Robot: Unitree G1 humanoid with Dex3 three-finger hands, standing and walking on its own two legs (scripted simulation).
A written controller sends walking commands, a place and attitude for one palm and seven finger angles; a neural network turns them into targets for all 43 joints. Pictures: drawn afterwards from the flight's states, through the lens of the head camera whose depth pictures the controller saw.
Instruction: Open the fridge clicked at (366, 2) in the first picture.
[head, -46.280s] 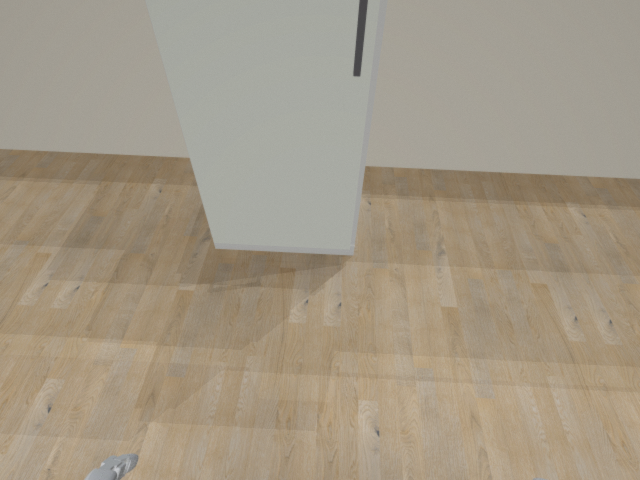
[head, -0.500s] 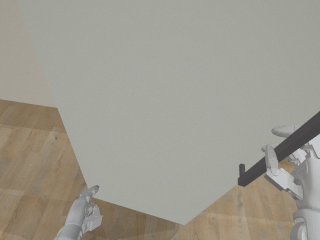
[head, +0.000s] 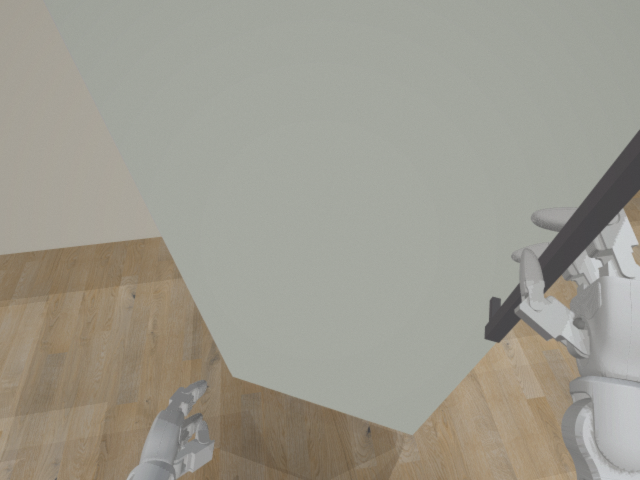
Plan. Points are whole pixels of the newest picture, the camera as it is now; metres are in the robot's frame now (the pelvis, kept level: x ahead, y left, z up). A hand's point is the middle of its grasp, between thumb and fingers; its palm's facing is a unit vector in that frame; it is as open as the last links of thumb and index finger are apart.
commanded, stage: walk backward, drawing the door open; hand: right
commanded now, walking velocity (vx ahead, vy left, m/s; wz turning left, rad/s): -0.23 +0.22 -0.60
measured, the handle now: (607, 177) +0.31 -0.19 +0.28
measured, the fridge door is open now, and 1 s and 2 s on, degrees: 26 65 77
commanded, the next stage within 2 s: stop walking and hold the door back in 1.22 s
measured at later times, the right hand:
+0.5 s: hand out of the picture +0.10 -0.08 +0.17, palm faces +0.32 +0.92 -0.23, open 7.1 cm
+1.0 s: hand out of the picture +0.00 +0.05 +0.17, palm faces +0.55 +0.80 -0.24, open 7.5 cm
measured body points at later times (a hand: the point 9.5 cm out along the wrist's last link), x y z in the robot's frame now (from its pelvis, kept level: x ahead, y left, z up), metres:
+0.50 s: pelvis -0.13 +0.13 +0.01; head -0.09 +0.10 +0.45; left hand +0.10 +0.28 -0.08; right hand +0.08 -0.13 +0.19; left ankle -0.04 +0.25 -0.66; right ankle -0.12 +0.00 -0.73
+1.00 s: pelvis -0.16 +0.30 -0.01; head -0.12 +0.26 +0.43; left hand +0.14 +0.39 -0.09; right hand -0.03 +0.01 +0.18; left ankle -0.08 +0.38 -0.70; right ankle -0.20 +0.21 -0.74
